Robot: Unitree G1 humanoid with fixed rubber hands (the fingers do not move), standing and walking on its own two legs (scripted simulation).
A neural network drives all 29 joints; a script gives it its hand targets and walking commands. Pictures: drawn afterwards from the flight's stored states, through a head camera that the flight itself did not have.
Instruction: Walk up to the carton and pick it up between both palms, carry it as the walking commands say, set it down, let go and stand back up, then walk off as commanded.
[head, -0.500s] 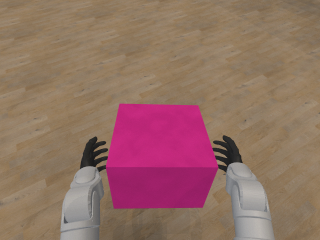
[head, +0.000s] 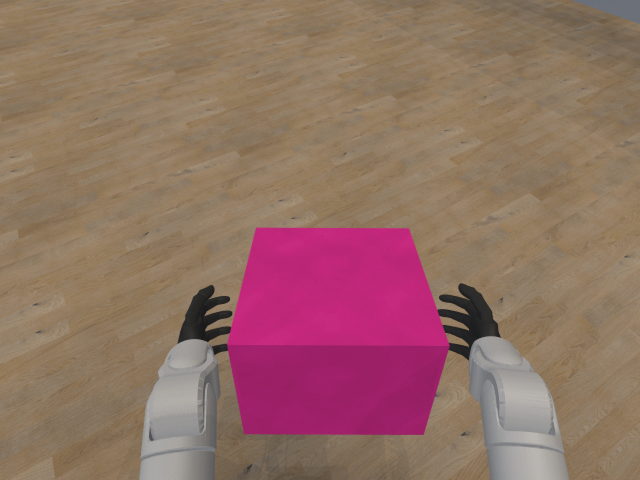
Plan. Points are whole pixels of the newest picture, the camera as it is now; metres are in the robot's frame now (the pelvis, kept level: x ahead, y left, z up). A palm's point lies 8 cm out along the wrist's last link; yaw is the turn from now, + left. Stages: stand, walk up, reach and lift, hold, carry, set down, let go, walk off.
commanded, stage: carry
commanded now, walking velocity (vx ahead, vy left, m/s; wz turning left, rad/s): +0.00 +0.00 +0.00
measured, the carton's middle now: (333, 323) +0.36 -0.02 -0.10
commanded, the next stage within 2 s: none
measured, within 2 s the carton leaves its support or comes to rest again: neither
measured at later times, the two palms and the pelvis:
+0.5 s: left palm (211, 212) +0.53 +0.18 +0.00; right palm (413, 199) +0.53 -0.17 +0.00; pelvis +0.26 +0.02 -0.01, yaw -4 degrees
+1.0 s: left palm (226, 110) +0.88 +0.20 -0.03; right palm (373, 107) +0.88 -0.15 -0.03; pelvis +0.60 +0.03 -0.04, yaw -7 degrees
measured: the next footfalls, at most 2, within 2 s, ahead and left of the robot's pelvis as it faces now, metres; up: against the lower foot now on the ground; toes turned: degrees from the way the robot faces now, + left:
left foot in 0.06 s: +0.00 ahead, +0.09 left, +0.00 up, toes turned +4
right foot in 0.26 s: +0.17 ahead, -0.10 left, +0.00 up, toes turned -7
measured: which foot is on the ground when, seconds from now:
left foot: up 0.00-0.04, down 0.06-0.30, up 0.32-0.44, down 0.46-0.72, up 0.74-0.92, down 0.94-1.00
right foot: down 0.00-0.10, up 0.12-0.24, down 0.26-0.46, up 0.48-0.68, down 0.70-0.94, up 0.96-1.00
